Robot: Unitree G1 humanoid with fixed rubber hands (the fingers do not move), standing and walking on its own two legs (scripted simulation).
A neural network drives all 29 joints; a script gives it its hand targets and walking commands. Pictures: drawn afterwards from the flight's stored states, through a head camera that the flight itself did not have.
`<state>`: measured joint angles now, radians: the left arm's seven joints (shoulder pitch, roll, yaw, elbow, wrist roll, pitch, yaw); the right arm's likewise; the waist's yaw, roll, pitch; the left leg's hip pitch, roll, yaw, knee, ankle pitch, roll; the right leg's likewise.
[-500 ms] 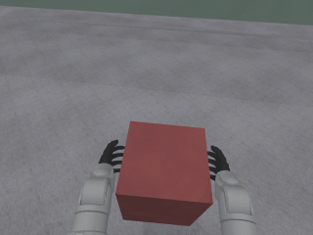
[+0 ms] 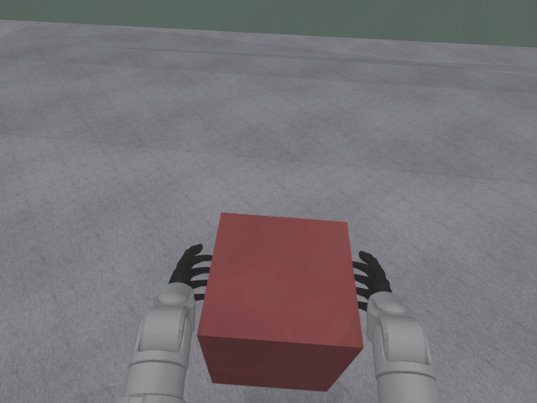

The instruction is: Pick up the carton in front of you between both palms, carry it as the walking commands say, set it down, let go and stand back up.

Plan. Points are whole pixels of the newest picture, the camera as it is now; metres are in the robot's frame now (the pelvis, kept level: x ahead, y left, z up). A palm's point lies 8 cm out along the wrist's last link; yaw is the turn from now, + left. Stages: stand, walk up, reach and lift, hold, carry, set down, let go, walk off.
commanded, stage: hold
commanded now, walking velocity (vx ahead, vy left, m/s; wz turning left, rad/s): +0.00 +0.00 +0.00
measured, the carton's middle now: (276, 306) +0.30 -0.01 -0.04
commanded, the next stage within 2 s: set down in 0.48 s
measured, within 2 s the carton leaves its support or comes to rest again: neither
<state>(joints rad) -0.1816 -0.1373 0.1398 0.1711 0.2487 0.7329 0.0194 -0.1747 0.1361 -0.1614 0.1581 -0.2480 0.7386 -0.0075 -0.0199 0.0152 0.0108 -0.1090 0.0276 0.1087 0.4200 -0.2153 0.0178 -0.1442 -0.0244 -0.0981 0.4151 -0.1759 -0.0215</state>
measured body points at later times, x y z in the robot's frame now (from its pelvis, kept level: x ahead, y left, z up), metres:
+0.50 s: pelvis -0.03 +0.00 -0.01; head -0.08 +0.00 +0.44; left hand +0.27 +0.16 +0.04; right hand +0.28 -0.14 +0.03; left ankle +0.02 +0.11 -0.74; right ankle +0.04 -0.10 -0.74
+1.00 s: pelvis -0.03 +0.00 -0.04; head +0.07 +0.00 +0.40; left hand +0.32 +0.18 -0.07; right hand +0.35 -0.12 -0.07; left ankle +0.02 +0.11 -0.74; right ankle +0.04 -0.10 -0.74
